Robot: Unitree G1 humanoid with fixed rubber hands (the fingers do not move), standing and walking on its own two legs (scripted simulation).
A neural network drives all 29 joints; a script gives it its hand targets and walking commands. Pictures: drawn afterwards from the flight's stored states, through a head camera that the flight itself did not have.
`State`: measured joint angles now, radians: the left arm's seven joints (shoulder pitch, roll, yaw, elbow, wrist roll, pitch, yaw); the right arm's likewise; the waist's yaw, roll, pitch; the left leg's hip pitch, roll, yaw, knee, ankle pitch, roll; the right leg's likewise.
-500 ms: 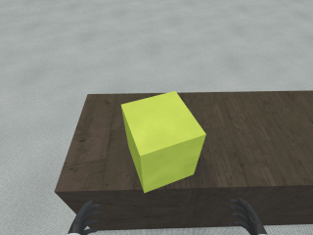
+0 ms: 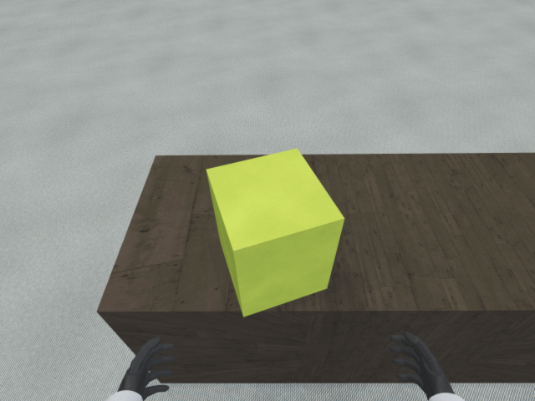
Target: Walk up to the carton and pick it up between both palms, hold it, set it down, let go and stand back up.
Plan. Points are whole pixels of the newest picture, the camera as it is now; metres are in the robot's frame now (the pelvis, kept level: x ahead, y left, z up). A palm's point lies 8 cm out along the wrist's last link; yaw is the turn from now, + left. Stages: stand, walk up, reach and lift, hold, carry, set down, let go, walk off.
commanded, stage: let go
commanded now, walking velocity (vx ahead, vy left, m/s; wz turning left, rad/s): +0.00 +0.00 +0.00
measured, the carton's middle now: (270, 232) +0.47 +0.02 -0.08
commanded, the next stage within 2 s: stand in 0.42 s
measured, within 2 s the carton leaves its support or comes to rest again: neither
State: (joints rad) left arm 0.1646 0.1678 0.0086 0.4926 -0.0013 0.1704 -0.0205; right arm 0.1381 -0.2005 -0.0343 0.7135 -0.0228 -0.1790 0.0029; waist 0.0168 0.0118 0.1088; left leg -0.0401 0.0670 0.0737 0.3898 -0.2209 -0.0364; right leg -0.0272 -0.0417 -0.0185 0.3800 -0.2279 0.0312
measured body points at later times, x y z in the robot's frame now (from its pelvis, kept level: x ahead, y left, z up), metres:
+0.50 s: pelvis -0.01 +0.00 +0.00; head -0.01 +0.01 +0.45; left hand +0.17 +0.23 -0.08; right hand +0.16 -0.24 -0.09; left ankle +0.00 +0.14 -0.74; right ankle +0.00 -0.14 -0.74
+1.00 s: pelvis -0.01 +0.02 +0.00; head -0.02 +0.03 +0.44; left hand +0.09 +0.30 -0.11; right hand +0.11 -0.26 -0.10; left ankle +0.00 +0.14 -0.74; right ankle +0.00 -0.14 -0.74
